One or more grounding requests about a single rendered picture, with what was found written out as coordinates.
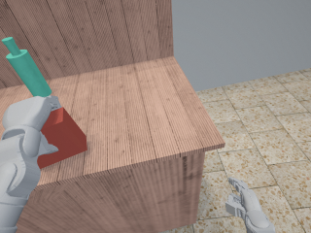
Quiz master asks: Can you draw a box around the right robot hand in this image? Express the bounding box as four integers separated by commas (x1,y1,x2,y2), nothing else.
225,177,262,220

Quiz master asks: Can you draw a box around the table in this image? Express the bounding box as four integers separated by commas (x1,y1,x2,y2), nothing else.
0,0,225,233

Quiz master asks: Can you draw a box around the left robot forearm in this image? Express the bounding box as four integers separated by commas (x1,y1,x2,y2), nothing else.
0,125,42,233

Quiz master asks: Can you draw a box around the right robot forearm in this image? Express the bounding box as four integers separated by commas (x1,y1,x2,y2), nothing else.
245,210,276,233

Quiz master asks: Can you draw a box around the left robot hand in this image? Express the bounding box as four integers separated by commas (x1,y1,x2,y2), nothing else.
2,95,62,156

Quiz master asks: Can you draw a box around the sponge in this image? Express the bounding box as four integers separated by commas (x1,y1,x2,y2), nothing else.
37,107,87,169

